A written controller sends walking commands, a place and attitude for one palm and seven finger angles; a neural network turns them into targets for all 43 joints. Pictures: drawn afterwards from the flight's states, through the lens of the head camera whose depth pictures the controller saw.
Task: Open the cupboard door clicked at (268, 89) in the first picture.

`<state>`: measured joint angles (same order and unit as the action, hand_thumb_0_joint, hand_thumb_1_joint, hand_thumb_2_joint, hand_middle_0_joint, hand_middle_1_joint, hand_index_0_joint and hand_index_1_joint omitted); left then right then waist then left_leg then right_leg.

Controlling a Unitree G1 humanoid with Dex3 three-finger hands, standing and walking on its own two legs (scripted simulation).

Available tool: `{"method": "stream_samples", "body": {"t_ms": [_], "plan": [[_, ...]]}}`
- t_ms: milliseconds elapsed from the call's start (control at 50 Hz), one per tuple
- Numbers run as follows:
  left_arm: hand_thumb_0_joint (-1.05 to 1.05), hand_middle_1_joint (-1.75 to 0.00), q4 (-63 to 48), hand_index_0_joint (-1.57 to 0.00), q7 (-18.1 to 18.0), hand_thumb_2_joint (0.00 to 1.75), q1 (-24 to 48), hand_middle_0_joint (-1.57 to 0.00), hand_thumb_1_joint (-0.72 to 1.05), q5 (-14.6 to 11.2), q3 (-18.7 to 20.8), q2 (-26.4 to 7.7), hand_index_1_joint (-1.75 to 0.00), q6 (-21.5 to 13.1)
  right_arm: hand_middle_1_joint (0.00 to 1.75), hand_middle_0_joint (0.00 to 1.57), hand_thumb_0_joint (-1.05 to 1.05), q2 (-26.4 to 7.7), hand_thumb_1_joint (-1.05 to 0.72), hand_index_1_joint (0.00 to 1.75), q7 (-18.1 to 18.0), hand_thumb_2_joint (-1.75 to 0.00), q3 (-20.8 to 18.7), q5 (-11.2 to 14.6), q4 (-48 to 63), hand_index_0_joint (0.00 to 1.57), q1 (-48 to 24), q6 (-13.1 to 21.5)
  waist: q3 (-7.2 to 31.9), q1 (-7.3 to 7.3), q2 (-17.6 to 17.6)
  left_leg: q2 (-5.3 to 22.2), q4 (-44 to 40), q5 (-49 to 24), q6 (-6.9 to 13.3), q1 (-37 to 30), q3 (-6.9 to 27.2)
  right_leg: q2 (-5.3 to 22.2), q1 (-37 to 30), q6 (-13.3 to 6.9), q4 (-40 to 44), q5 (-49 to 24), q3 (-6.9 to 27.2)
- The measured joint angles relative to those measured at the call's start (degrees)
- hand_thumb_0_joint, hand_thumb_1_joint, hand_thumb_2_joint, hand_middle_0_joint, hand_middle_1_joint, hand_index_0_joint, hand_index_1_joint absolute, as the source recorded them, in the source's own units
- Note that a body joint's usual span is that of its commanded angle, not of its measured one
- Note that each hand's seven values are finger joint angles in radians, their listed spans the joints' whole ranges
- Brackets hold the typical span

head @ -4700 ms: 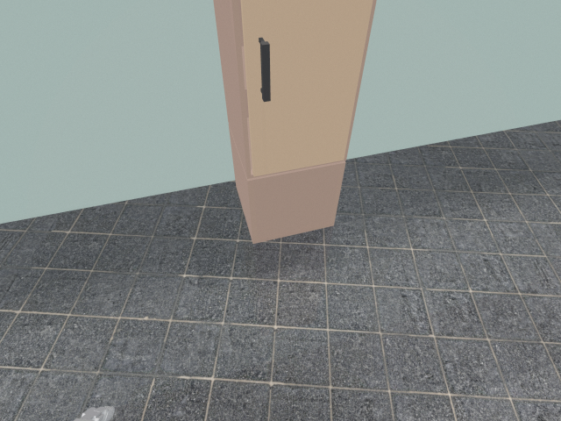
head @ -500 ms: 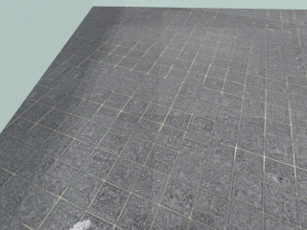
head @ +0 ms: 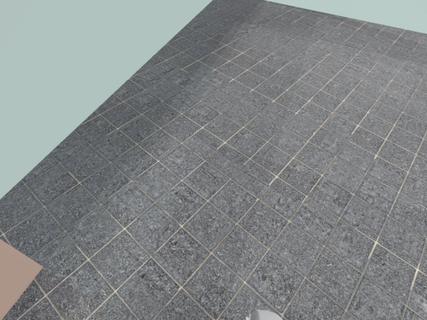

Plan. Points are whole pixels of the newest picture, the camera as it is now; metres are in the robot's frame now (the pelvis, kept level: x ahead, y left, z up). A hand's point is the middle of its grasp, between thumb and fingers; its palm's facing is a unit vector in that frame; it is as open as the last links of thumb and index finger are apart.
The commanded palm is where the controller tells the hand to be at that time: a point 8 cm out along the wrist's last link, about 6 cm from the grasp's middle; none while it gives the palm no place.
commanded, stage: turn to face it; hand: left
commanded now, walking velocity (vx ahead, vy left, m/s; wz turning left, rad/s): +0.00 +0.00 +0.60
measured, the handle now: out of the picture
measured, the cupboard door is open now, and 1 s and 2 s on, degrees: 0 0 0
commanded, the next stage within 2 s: take the last steps up to it in 1.86 s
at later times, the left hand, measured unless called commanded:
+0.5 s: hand out of the picture -0.02 +0.14 -0.15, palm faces +0.35 -0.90 -0.26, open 7.4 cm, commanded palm none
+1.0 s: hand out of the picture -0.04 +0.22 -0.15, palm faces +0.59 -0.76 -0.27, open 7.4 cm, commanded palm none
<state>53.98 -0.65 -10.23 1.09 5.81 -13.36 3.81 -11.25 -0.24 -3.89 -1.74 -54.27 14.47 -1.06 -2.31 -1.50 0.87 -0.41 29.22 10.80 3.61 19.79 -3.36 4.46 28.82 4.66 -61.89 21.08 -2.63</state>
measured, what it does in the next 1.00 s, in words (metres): steps on the spot, turning left: right foot, then left foot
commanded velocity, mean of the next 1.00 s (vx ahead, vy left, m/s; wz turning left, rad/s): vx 0.00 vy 0.00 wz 0.60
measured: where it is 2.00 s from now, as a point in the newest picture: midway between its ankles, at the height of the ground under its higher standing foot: outside the picture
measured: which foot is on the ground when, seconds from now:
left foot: down 0.00-0.22, up 0.24-0.64, down 0.66-1.00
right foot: up 0.00-0.20, down 0.22-0.66, up 0.68-1.00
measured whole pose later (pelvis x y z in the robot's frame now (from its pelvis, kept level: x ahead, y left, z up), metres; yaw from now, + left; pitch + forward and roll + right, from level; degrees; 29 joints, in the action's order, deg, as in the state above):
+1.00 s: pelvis -0.02 -0.03 +0.00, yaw +36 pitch +1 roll +0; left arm 49.4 -0.7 -6.7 0.6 4.1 -14.4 3.2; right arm -12.6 0.6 -3.1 -1.6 -52.7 10.6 -2.2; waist -4.5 -1.4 0.2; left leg -2.2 28.4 14.4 1.5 14.6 3.4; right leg 4.4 24.9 5.8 -51.5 24.5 -0.6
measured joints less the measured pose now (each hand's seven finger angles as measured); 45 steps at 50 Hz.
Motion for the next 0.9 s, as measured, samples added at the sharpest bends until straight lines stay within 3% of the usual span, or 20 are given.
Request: {"method": "stream_samples", "body": {"t_ms": [140,200,220,280,340,400,520,600,660,680,720,780,900], "plan": [[0.0,-0.29,-0.82,-0.19,-0.35,0.9,-0.01,-0.2,0.91,-0.42,-0.66,0.36,-0.3,-0.08,0.3,0.2,0.01,-1.63,-0.9,0.3,0.43,-0.9,-0.62,-0.01,0.87,0.21,-1.66,-0.89,-0.05,-0.53,-1.72,-1.83,-1.68,-2.61,-1.13,1.1,4.77,-2.12,-7.13,-0.47,14.5,3.57,1.49],[0.0,-0.29,-1.81,-0.19,-0.31,0.9,-0.21,-0.2,0.91,-0.71,-1.31,1.18,-0.3,-0.91,0.3,0.2,0.01,-2.37,-0.9,0.3,0.73,-0.9,-1.03,0.07,1.1,0.21,-2.38,-1.71,0.11,-0.38,-2.68,-2.73,-0.64,-3.02,-2.27,2.43,6.92,-3.05,-12.06,-1.28,24.92,0.78,1.15],[0.0,-0.29,-2.26,-0.19,-0.31,0.9,-0.62,-0.2,0.91,-0.63,-1.55,1.41,-0.3,-1.39,0.3,0.2,0.01,-2.64,-0.9,0.3,0.88,-0.9,-1.22,0.25,1.3,0.21,-2.45,-2.02,0.37,-0.09,-2.92,-3.12,0.58,-2.76,-2.79,3.3,7.5,-3.05,-13.97,-2.66,29.54,-1.47,0.65],[0.0,-0.29,-2.56,-0.19,-0.62,0.9,-1.75,-0.2,0.91,0.02,-2.58,2.75,-0.3,-1.86,0.3,0.2,0.01,-3.47,-0.91,0.3,1.14,-0.9,-2.03,0.22,1.1,0.2,-2.97,-3.13,0.38,0.52,-4.17,-3.61,15.21,9.58,-4.76,8.19,7.33,-2.51,-15.06,-5.48,30.04,-2.51,-1.89],[0.0,-0.29,-2.35,-0.2,-0.8,0.9,-3.18,-0.2,0.9,0.03,-3.04,3.35,-0.3,-1.91,0.3,0.19,0.01,-3.82,-0.91,0.3,1.82,-0.9,-2.19,-0.04,1.17,0.2,-3.35,-3.59,0.56,0.7,-3.68,-2.49,30.53,10.14,-6.07,11.96,5.18,-1.13,-16.97,-5.6,32.5,-3.06,-3.88],[0.0,-0.29,-2.05,-0.2,-0.75,0.9,-3.59,-0.2,0.9,0.11,-3.48,3.57,-0.3,-2.45,0.3,0.19,0.01,-3.87,-0.91,0.3,2.15,-0.9,-2.04,0.07,1.46,0.2,-3.82,-3.35,-0.41,0.35,-3.0,-0.21,35.93,8.81,-7.51,12.17,3.91,0.1,-18.18,-5.63,33.73,-3.49,-6.11],[0.0,-0.3,-2.39,-0.2,-0.46,0.9,-3.98,-0.2,0.9,0.5,-4.0,3.84,-0.3,-3.2,0.3,0.19,0.01,-3.71,-0.91,0.3,2.19,-0.9,-1.31,0.29,0.63,0.2,-5.39,-4.14,-2.42,1.38,-1.7,2.88,27.59,11.74,-8.65,7.08,1.65,2.72,-18.53,-5.04,32.33,-2.09,-10.81],[0.0,-0.3,-2.09,-0.2,-0.2,0.9,-4.59,-0.2,0.9,0.73,-3.58,2.86,-0.3,-2.82,0.3,0.19,0.01,-3.08,-0.91,0.3,2.23,-0.9,-0.47,0.57,1.07,0.2,-7.33,-3.69,-3.5,2.72,-0.34,2.96,16.22,12.81,-7.67,1.74,-1.01,4.68,-17.58,-3.85,29.2,-0.23,-13.21],[0.0,-0.3,-1.6,-0.2,-0.01,0.9,-5.64,-0.2,0.9,0.31,-2.82,1.32,-0.3,-2.33,0.3,0.19,0.01,-2.72,-0.91,0.3,2.34,-0.9,0.09,0.54,2.35,0.2,-8.19,-2.37,-3.33,3.11,0.79,2.09,4.98,6.44,-5.8,-3.42,-2.77,6.56,-15.47,-2.39,23.46,2.5,-14.6],[0.0,-0.3,-1.17,-0.2,0.09,0.9,-5.45,-0.2,0.9,0.03,-2.44,0.42,-0.3,-1.86,0.3,0.19,0.01,-2.21,-0.91,0.3,2.24,-0.9,0.11,0.51,2.62,0.2,-8.67,-1.67,-3.6,3.05,2.0,1.15,5.6,7.02,-4.27,-2.96,-2.78,7.19,-13.4,-1.51,18.58,5.09,-12.63],[0.0,-0.3,-0.47,-0.2,-0.14,0.9,-4.74,-0.2,0.9,-0.06,-1.88,-0.91,-0.3,-0.37,0.3,0.19,0.01,-1.5,-0.91,0.3,2.04,-0.9,0.55,0.77,3.11,0.2,-9.01,-0.67,-3.94,3.31,3.03,0.47,7.0,8.7,-2.12,-2.57,-2.35,5.56,-8.78,-0.54,7.81,10.4,-7.18],[0.0,-0.29,-0.11,-0.2,-0.22,0.9,-3.28,-0.2,0.91,-0.13,-1.29,-1.6,-0.3,0.52,0.3,0.2,0.01,-1.19,-0.91,0.3,1.11,-0.9,0.89,0.59,3.48,0.2,-8.2,-0.18,-3.44,2.64,2.12,0.35,4.53,7.7,-1.51,-3.67,-0.49,3.17,-3.82,0.29,-1.51,8.86,-3.38],[0.0,-0.29,-2.69,-0.19,0.12,0.9,0.66,-0.2,0.91,-0.26,-1.25,-1.76,-0.3,-0.38,0.3,0.2,0.01,-1.28,-0.9,0.3,0.67,-0.9,1.14,0.39,2.43,0.21,-5.94,-0.49,-2.83,1.55,0.45,-0.88,-0.77,4.13,-1.34,-5.63,3.47,1.58,-1.11,1.2,1.04,3.19,0.84]]}}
